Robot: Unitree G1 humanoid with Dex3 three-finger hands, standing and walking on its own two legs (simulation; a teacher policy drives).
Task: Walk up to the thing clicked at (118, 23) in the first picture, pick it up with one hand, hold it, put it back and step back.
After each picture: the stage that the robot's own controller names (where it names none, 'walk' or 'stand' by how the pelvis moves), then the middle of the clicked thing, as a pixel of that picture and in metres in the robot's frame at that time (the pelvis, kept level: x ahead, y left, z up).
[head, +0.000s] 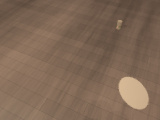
stand; (119, 24) +1.86 -0.50 -0.72
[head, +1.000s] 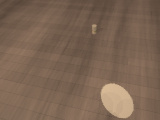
walk; (94, 29) +1.77 -0.03 -0.70
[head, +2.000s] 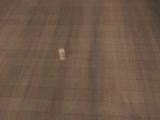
walk; (62, 54) +1.19 +0.29 -0.71
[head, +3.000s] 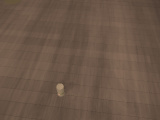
walk; (60, 90) +0.75 +0.24 -0.71
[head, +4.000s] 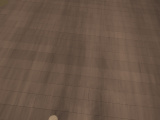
stand; out of the picture +0.43 +0.19 -0.70
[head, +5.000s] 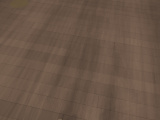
stand; out of the picture +0.42 +0.17 -0.71
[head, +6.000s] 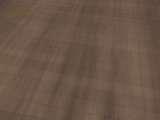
stand; out of the picture +0.39 +0.18 -0.72
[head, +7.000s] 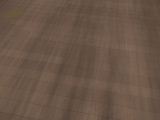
stand; out of the picture +0.38 +0.19 -0.72
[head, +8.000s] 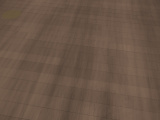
stand; out of the picture +0.38 +0.20 -0.73
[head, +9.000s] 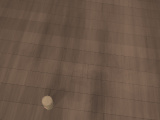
go down; (48, 102) +0.40 +0.20 -0.59
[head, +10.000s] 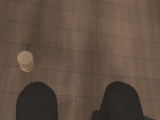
go down; (26, 61) +0.45 +0.23 -0.30
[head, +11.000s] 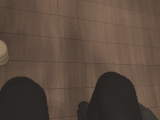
close in; out of the picture +0.44 +0.25 -0.26
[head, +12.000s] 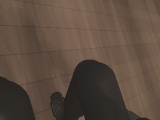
close; out of the picture +0.44 +0.27 -0.22
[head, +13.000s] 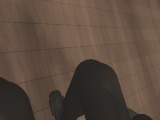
close; out of the picture +0.43 +0.27 -0.23
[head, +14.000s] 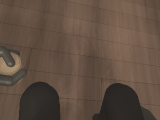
lift; (11, 69) +0.35 +0.25 -0.08
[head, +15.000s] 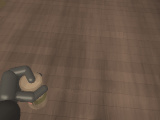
hold; (34, 91) +0.32 +0.17 +0.03
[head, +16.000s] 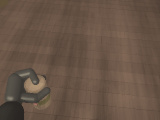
hold; (39, 92) +0.32 +0.16 +0.00
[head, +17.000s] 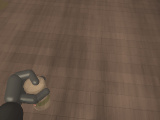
hold; (38, 93) +0.32 +0.17 +0.00
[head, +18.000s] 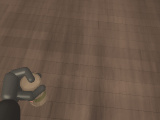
crouch; (34, 90) +0.34 +0.18 -0.05
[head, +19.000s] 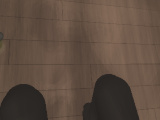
lower; out of the picture +0.48 +0.25 -0.11
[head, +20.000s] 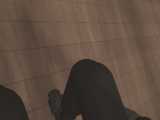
lower; out of the picture +0.43 +0.28 -0.23
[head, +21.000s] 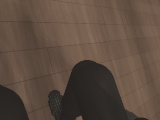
lower; out of the picture +0.43 +0.28 -0.23
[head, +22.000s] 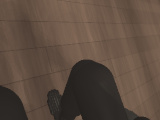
lower; out of the picture +0.43 +0.29 -0.23
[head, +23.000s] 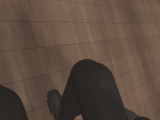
lower; out of the picture +0.43 +0.29 -0.23
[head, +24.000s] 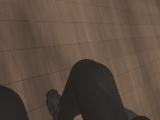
open; out of the picture +0.43 +0.28 -0.23
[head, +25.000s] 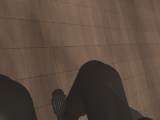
stand; out of the picture +0.42 +0.28 -0.23
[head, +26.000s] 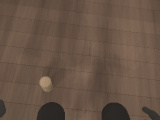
walk; (46, 84) +0.44 +0.20 -0.48
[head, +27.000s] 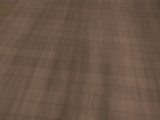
stand; out of the picture +0.38 +0.18 -0.66
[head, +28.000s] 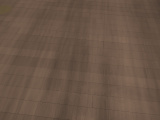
stand; out of the picture +0.39 +0.19 -0.67
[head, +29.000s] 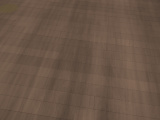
stand; out of the picture +0.39 +0.17 -0.70
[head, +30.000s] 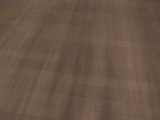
stand; out of the picture +0.39 +0.19 -0.72
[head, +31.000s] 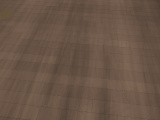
stand; out of the picture +0.36 +0.21 -0.72
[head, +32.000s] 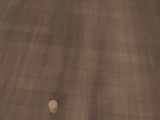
walk; (53, 106) +0.44 +0.17 -0.71
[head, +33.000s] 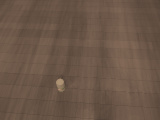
walk; (60, 85) +0.69 +0.24 -0.69
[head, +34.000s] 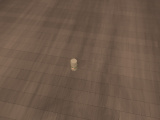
stand; (74, 64) +1.03 +0.14 -0.70
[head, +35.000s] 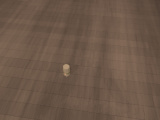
stand; (66, 70) +0.97 +0.18 -0.72
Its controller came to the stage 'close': yes
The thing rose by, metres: 0.70
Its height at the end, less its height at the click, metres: +0.00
